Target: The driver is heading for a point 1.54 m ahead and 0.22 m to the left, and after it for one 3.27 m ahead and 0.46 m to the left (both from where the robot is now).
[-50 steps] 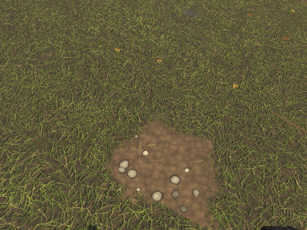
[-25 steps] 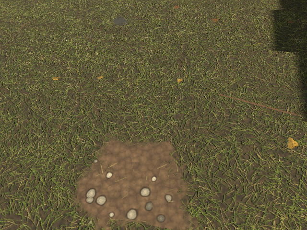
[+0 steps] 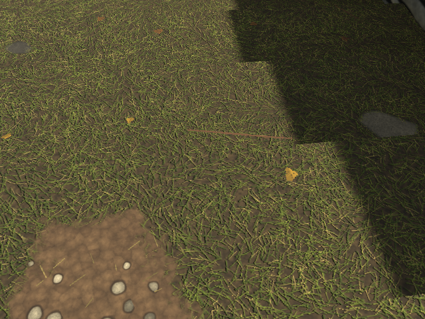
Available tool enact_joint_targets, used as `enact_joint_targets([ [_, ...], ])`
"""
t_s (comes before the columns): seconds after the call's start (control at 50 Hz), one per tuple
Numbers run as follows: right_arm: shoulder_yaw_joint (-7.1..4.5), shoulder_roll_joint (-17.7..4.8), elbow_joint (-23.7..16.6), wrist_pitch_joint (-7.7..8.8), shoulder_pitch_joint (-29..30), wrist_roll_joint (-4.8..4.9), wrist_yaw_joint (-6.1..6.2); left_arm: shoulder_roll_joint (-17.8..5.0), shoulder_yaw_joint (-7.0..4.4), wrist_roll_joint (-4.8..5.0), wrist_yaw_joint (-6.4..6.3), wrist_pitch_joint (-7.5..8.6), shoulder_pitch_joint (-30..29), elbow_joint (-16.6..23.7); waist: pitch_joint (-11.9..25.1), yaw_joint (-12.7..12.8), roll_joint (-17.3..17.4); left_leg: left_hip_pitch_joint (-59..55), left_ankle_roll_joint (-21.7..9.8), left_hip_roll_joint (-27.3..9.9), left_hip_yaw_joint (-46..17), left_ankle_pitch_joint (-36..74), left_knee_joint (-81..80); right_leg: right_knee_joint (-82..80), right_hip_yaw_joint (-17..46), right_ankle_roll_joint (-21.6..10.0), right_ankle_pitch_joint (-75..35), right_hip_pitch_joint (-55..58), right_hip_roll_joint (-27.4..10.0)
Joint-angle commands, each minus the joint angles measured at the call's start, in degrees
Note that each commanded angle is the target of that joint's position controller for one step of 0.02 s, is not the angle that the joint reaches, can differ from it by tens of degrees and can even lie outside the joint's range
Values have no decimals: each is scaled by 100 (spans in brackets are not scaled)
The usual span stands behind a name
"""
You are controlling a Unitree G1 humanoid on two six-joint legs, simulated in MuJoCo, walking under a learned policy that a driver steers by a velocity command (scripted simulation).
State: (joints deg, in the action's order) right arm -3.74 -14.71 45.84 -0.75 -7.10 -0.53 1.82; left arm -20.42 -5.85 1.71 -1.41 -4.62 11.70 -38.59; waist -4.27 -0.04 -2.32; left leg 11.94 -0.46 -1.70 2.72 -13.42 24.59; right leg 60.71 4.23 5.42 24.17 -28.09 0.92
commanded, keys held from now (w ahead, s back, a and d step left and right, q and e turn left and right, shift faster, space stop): e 0.04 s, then no key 0.42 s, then w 0.54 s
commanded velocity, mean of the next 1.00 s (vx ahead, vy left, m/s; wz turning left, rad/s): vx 0.16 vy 0.00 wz -0.16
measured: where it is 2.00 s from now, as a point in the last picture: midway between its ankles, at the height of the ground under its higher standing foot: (232, 244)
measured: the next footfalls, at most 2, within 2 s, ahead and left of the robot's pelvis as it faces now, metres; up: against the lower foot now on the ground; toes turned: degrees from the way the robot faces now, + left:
right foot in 0.18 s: +0.03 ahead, -0.15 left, +0.00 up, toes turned -5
left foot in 0.56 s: +0.03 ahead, +0.08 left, +0.00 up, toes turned -7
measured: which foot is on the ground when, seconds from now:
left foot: down 0.00-0.18, up 0.20-0.54, down 0.56-0.92, up 0.94-1.00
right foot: up 0.00-0.16, down 0.18-0.60, up 0.62-0.90, down 0.92-1.00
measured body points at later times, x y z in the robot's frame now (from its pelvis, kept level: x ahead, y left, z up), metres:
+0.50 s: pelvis -0.01 -0.05 +0.00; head +0.02 -0.07 +0.44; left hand +0.18 +0.17 -0.10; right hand +0.07 -0.35 -0.13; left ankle +0.00 +0.10 -0.73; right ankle -0.01 -0.14 -0.74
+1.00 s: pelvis +0.13 -0.12 -0.01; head +0.15 -0.14 +0.44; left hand +0.30 +0.13 -0.11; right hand +0.11 -0.41 -0.15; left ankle +0.02 +0.05 -0.67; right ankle +0.15 -0.22 -0.74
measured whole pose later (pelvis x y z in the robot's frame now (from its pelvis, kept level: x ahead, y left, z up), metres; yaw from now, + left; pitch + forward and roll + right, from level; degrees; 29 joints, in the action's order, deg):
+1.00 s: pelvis +0.13 -0.12 -0.01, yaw -6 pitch +1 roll +0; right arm -3.2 -17.3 51.4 3.6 -21.3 2.3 0.6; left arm -15.5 -3.2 0.7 1.6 4.4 10.7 -44.7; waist -1.5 -1.7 1.9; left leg 16.5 -1.3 -2.6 -3.2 -25.2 60.0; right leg 32.8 -2.5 -3.0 14.3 -19.5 0.7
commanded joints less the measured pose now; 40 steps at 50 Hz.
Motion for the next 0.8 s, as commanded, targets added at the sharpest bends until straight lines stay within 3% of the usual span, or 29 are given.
enact_joint_targets([
  [0.02, -297, -1191, -348, -15, 89, 15, 22, -201, 35, -35, 66, 95, -435, 686, 697, -245, 1237, -1098, -1267, -1436, -831, 2332, -563, -846, -290, 47, 27, -250, -278],
  [0.06, -335, -1314, -363, -44, 133, 45, -40, -213, 53, -48, 108, 89, -360, 706, 728, -236, 1295, -792, -1246, -1461, -657, 2475, -519, -1389, -516, -39, 44, 350, -260],
  [0.12, -324, -1368, -305, -41, 170, 195, -125, -264, 17, -68, 150, 63, -45, 613, 719, -59, 1221, -664, -1114, -1510, -634, 2386, -211, -2526, -680, -282, -445, 1006, -119],
  [0.14, -297, -1323, -288, -39, 264, 261, -136, -232, 8, -93, 158, 69, 221, 491, 735, 111, 1123, -471, -940, -1425, -520, 2222, 56, -3301, -780, -445, -1095, 1507, -16],
  [0.16, -226, -1117, -145, -12, -9, 274, -160, -338, -28, -118, 130, 78, 354, 434, 769, 149, 810, -74, -577, -1233, -312, 1630, 428, -3955, -596, -625, -1893, 2174, -23],
  [0.18, -91, -714, -145, 26, -245, 34, -200, -807, -128, -107, 56, 92, 444, 493, 1032, -3, -491, 831, 11, -728, 232, -121, 1633, -4083, 812, -945, -3737, 3119, -1081],
  [0.2, -32, -568, -375, 43, 48, -46, -155, -1024, -98, -284, 79, 172, 274, 649, 1022, 55, -1460, 1752, 345, -78, 156, -2449, 2602, -4040, 2162, -2111, -4569, 2768, -2356],
  [0.22, -153, -975, -392, 1, 317, 50, -87, -719, -22, -344, 141, 306, 322, 597, 1090, 335, -844, 1678, 403, -190, -376, -2591, 3467, -4151, 2033, -2506, -4105, 2361, -2301],
  [0.24, -198, -1029, -358, -43, 276, 138, -77, -561, 44, -333, 162, 406, 105, 497, 863, 168, -786, 1732, 368, -238, -486, -2296, 3739, -4165, 1544, -2269, -3672, 2202, -1937],
  [0.28, -245, -1062, -141, -116, 62, 93, -5, -427, 87, -223, 139, 492, -326, 439, 646, 35, -600, 1831, 393, -279, -571, -1623, 3679, -4164, 1071, -1807, -3270, 2179, -1497],
  [0.34, -195, -844, -8, -116, -192, 108, -13, -139, 210, -239, 83, 527, -435, 297, 787, -110, -535, 1290, 515, -204, -516, -965, 3383, -4127, 634, -1785, -3802, 2067, -1249],
  [0.4, -82, -640, -45, -113, 4, 97, -23, -151, 200, -230, 76, 496, -460, 151, 694, 30, -509, 919, 535, -227, -459, -910, 2155, -4114, 636, -1758, -3154, 2079, -1160],
  [0.46, -72, -726, -37, -104, -27, 112, -30, -213, 185, -234, 102, 451, -439, -32, 632, 102, -534, 515, 499, -162, -377, -938, 1381, -4127, 920, -1847, -2618, 1912, -1246],
  [0.48, -59, -709, 22, -91, -175, 111, -44, -149, 211, -207, 107, 443, -422, -111, 696, 51, -487, 269, 440, -134, -314, -716, 991, -4240, 985, -1805, -1711, 1819, -1197],
  [0.52, -52, -716, 160, -37, -441, 89, -79, -272, 183, -115, 97, 410, -390, -231, 504, -59, -411, -299, 216, 119, 40, -207, 299, -4451, 1089, -1600, 656, 1280, -987],
  [0.54, -62, -790, 211, 2, -582, 80, -77, -325, 163, -132, 89, 412, -320, -280, 409, -61, -381, -443, 58, 105, -10, -497, 453, -4422, 1173, -1503, 1383, 1011, -903],
  [0.56, -53, -834, 234, 61, -782, 92, -67, -205, 196, -161, 88, 434, -438, -260, 276, -154, -220, -538, -198, -118, -305, -923, 339, -4124, 1154, -1405, 1661, 659, -789],
  [0.58, -130, -1133, 331, 129, -914, 111, -69, -28, 229, -164, 96, 477, -585, -100, 73, -108, 458, -281, -533, -401, -786, -1980, -4, -3696, 500, -1166, 1604, 295, -320],
  [0.6, -157, -1168, 375, 224, -1162, 131, -82, 25, 243, -122, 89, 561, -865, -20, -85, -320, 954, -266, -880, -807, -1634, -2899, -723, -2712, -111, -933, 1186, -14, 52],
  [0.62, -184, -1296, 439, 308, -1370, 93, -92, 108, 232, -19, 95, 659, -1006, 72, -235, -392, 1588, -537, -1253, -1566, -2864, -3314, -1483, -1717, -616, -781, 495, -528, 280],
  [0.64, -178, -1261, 421, 379, -1378, 32, -80, -54, 169, 30, 94, 729, -1157, 109, -516, -482, 1601, -646, -1529, -1959, -3497, -2972, -1732, -938, -355, -775, 755, -1113, 78],
  [0.66, -148, -1154, 401, 456, -1377, 57, -61, -135, 118, 42, 118, 792, -1061, 104, -508, -419, 1338, -987, -1570, -2018, -3537, -2583, -1676, -397, -118, -786, 720, -1620, -125],
  [0.7, -116, -1009, 390, 522, -1431, 170, -53, 16, 135, 20, 207, 887, -954, 45, -267, -373, 973, -1622, -1334, -1750, -2898, -1846, -1559, -432, -88, -810, 151, -2041, -397],
  [0.72, -117, -985, 379, 504, -1401, 190, -54, 32, 138, -5, 250, 921, -1060, 53, -196, -413, 958, -1645, -1194, -1558, -2454, -1396, -1572, -875, -210, -759, -101, -1870, -463],
  [0.76, -116, -964, 355, 445, -1317, 161, -67, 270, 222, -54, 347, 953, -1216, 55, -59, -451, 1082, -1082, -1001, -1129, -1633, -628, -1557, -1738, -570, -619, -580, -852, -329],
  [0.8, -165, -1131, 338, 401, -1351, 172, -94, 323, 258, -30, 417, 932, -1164, 21, 4, -425, 1204, -462, -981, -1003, -1228, -355, -1540, -2316, -802, -539, -869, 135, -153],
])
Over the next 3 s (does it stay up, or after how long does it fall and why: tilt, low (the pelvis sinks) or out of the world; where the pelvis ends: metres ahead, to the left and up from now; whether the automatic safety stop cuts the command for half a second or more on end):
stays up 1.19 0.20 -0.20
